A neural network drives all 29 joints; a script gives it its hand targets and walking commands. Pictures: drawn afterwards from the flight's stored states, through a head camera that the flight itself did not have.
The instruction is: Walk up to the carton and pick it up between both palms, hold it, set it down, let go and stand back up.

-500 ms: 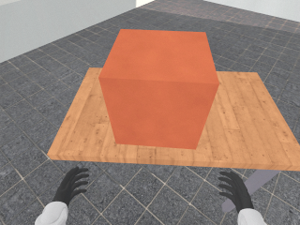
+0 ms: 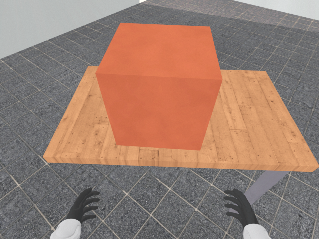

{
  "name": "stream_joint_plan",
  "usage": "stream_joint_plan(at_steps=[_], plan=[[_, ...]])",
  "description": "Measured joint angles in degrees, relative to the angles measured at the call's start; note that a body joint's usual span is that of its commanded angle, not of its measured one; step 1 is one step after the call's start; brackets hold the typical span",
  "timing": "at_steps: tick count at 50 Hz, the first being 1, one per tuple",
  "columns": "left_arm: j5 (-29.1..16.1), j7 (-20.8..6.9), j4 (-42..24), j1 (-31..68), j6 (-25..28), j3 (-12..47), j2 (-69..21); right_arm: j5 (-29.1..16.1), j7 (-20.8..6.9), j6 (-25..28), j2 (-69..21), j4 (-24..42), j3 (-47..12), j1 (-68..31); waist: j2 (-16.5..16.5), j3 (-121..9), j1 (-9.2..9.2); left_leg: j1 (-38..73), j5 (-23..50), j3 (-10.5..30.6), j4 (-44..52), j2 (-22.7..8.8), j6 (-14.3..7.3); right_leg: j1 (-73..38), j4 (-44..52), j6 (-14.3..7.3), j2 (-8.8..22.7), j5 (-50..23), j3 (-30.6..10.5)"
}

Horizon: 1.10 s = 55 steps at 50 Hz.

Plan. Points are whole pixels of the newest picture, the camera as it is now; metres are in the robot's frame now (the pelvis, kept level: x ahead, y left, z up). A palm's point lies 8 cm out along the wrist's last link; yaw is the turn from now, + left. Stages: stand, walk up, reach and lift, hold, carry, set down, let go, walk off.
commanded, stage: set down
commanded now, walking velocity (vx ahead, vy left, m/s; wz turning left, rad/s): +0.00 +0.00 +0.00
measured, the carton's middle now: (161, 88) +0.52 +0.02 +0.08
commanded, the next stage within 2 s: let go in 0.04 s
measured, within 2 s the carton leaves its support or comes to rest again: neither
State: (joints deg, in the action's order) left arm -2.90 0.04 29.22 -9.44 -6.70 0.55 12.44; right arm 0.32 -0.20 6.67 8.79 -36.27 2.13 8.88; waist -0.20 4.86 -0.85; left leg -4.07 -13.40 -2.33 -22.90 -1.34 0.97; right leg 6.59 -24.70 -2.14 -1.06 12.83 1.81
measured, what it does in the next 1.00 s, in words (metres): stands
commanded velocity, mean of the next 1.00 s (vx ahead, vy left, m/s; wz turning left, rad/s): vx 0.00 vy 0.00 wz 0.00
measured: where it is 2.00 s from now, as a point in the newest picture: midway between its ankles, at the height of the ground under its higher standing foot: outside the picture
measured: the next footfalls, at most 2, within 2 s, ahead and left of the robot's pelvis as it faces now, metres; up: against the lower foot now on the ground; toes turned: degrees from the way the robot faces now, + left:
none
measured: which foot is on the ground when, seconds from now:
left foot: down 0.00-1.00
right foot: down 0.00-1.00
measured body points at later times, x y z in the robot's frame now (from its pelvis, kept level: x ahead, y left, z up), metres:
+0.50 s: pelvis +0.01 +0.00 +0.00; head +0.01 +0.01 +0.45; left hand +0.18 +0.23 -0.09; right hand +0.18 -0.23 -0.08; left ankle +0.00 +0.13 -0.74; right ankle +0.01 -0.09 -0.74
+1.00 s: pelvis +0.00 +0.03 -0.01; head -0.01 +0.02 +0.44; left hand +0.09 +0.26 -0.13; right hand +0.04 -0.22 -0.15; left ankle +0.00 +0.13 -0.74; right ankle +0.01 -0.09 -0.74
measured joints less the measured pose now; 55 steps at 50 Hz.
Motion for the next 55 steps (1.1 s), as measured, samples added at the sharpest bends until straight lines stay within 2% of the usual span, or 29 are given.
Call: stream_joint_plan(at_steps=[5, 9, 21, 29, 30, 33, 37, 43, 55], plan=[[1.5, 0.0, 1.9, 1.6, -0.7, -0.8, -0.2, 0.6, -0.3, 1.1, 0.1, -4.6, -0.4, -1.3, -0.4, 0.8, 0.18, -0.2, -0.1, -0.1, -0.2, -0.3, 0.3, 0.3, -0.2, -0.3, -0.3, 0.0, -0.1], [2.1, 0.1, 1.6, 0.7, -1.0, -1.2, -0.6, 0.8, -0.3, 2.8, 0.2, -5.6, -0.4, -0.2, -0.7, 0.7, 0.34, -0.4, -0.2, -0.2, -0.1, -0.5, 0.4, 0.6, -0.2, -0.4, -0.5, 0.1, -0.2], [2.5, 0.9, 0.5, -0.6, -0.4, -1.2, -0.6, 0.0, -1.1, 5.7, 1.2, -5.0, -0.6, 1.2, -1.6, -0.6, 0.39, -1.2, -0.9, -0.4, -0.6, -0.6, 0.4, 1.5, -0.8, -0.3, -0.6, 0.8, -0.3], [3.1, 0.4, 0.5, -1.5, 0.2, -1.6, -0.8, -0.4, -1.1, 6.2, 1.5, -6.4, -0.7, 0.9, -1.2, -1.2, 0.21, -0.6, -1.0, -0.3, -0.5, -0.5, 0.1, 0.3, 0.5, 0.1, -0.5, 0.2, -0.3], [3.5, 0.3, 0.8, -1.6, 0.6, -1.5, -0.8, -0.1, -1.0, 5.7, 1.5, -6.4, -0.6, 1.0, -1.0, -1.5, 0.17, -0.9, -1.1, -0.4, -0.7, -0.5, 0.0, 0.5, 0.5, 0.2, -0.5, 0.2, -0.4], [5.9, -0.5, 4.0, -3.0, 4.9, -1.5, -0.7, 1.8, -0.8, -0.9, 2.3, -6.7, -0.3, 1.2, 0.2, -3.2, -0.08, -3.8, -2.5, -0.9, -3.7, -0.9, -0.3, 3.0, -1.1, 0.5, -0.8, 0.6, -0.9], [6.0, -1.4, 7.9, -5.7, 7.7, -1.7, -0.7, 2.2, -0.9, -5.4, 3.5, -8.0, 0.3, 3.2, 1.5, -3.7, 0.16, -6.1, -4.0, -1.3, -6.8, -0.7, -0.8, 5.4, -4.1, 0.9, -0.5, 1.8, -1.3], [5.6, -1.0, 12.1, -8.8, 8.5, -1.5, -0.9, 2.1, -1.2, -6.9, 3.8, -11.4, 0.7, 6.4, 1.8, -4.5, 0.45, -7.1, -4.8, -2.6, -8.3, -0.2, -1.5, 7.2, -6.4, 1.5, -0.1, 2.6, -2.6], [5.1, 0.4, 17.5, -10.2, 8.2, -1.1, -2.0, 1.7, 0.0, -6.8, 3.5, -17.6, 0.4, 9.5, 1.0, -6.1, 0.89, -7.1, -2.6, -4.2, -5.4, 0.9, -2.8, 8.2, -4.6, 2.5, 0.8, 0.5, -4.2]])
